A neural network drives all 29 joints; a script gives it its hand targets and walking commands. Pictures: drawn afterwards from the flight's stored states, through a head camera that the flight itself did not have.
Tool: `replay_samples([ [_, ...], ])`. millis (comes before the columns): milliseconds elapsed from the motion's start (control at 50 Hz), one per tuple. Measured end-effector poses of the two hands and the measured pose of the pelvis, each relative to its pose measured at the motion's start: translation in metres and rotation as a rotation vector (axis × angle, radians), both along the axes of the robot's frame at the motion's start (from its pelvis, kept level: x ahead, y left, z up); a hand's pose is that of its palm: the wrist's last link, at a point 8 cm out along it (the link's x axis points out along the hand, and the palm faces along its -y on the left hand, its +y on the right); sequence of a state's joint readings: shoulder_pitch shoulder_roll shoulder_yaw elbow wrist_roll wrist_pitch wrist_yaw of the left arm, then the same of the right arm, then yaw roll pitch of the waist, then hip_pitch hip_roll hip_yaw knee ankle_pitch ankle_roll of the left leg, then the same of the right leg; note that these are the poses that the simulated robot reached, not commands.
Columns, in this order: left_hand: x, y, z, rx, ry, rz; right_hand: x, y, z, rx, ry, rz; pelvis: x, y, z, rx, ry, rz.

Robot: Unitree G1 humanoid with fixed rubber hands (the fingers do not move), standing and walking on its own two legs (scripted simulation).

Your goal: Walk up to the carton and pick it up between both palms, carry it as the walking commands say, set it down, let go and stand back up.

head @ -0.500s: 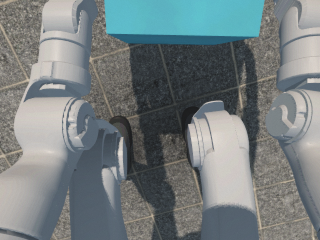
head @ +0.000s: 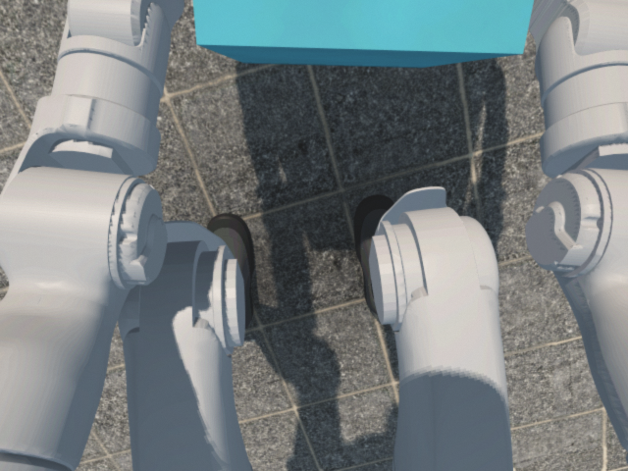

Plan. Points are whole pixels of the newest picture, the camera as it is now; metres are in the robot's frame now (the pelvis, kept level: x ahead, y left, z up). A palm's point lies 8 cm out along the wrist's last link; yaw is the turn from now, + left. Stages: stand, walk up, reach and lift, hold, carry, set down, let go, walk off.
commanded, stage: set down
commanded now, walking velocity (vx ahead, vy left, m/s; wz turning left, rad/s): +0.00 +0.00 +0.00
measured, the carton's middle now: out of the picture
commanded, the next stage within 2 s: let go in 1.78 s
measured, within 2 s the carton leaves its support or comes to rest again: neither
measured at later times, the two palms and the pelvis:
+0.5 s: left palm out of the picture +0.58 +0.11 -0.17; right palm out of the picture +0.52 -0.31 -0.16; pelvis +0.00 +0.00 +0.00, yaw -1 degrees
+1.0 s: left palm out of the picture +0.59 +0.10 -0.03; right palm out of the picture +0.52 -0.33 -0.03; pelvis -0.01 -0.01 +0.10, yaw -1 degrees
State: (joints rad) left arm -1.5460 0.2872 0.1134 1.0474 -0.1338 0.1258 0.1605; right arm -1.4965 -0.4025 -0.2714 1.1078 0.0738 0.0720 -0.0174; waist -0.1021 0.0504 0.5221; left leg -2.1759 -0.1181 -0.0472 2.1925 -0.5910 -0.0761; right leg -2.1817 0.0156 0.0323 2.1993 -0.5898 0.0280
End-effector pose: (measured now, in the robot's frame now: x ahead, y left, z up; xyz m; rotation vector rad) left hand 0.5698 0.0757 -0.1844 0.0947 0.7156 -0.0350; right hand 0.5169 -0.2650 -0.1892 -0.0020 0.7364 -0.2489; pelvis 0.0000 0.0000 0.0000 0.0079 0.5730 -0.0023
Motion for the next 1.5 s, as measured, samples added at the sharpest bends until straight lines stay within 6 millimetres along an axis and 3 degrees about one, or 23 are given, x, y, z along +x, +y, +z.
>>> replay_samples([
  [360,0.004,0.028,0.003,0.023,0.011,0.02,-0.006,-0.043,0.015,-0.028,0.014,-0.058,0.004,-0.004,-0.002,0.007,0.041,-0.004],
  [560,0.016,0.032,0.024,0.031,-0.064,0.025,0.007,-0.05,0.038,-0.034,-0.064,-0.043,0.0,-0.003,0.009,0.008,-0.008,-0.019],
  [760,0.019,0.028,0.079,0.035,-0.083,0.037,0.001,-0.054,0.085,-0.027,-0.08,-0.042,-0.001,-0.004,0.041,0.022,-0.028,-0.031],
  [960,0.023,0.025,0.144,0.045,-0.107,0.037,0.005,-0.06,0.147,-0.03,-0.108,-0.036,-0.006,-0.007,0.091,0.031,-0.029,-0.038],
  [1140,0.022,0.027,0.191,0.044,-0.104,0.038,0.004,-0.064,0.195,-0.032,-0.101,-0.032,-0.007,-0.009,0.135,0.031,-0.035,-0.042],
  [1500,0.024,0.034,0.304,0.044,-0.096,0.019,0.011,-0.064,0.306,-0.02,-0.105,-0.027,-0.001,-0.009,0.232,0.027,-0.057,-0.044],
])
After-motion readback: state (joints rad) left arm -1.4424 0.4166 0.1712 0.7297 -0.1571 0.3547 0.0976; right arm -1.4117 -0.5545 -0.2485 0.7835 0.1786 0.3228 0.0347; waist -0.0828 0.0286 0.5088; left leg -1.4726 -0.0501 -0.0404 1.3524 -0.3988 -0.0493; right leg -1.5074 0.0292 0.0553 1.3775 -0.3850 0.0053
